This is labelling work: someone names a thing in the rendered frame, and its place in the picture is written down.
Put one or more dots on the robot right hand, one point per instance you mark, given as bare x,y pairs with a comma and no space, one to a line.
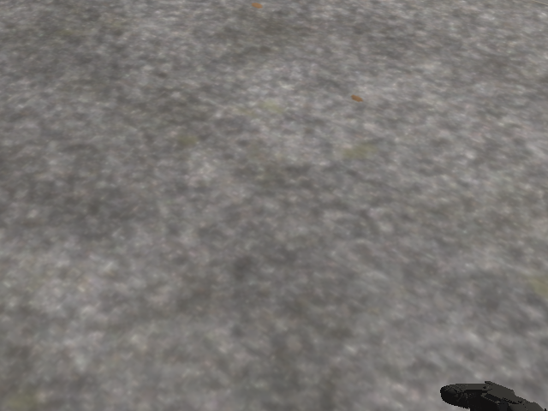
486,397

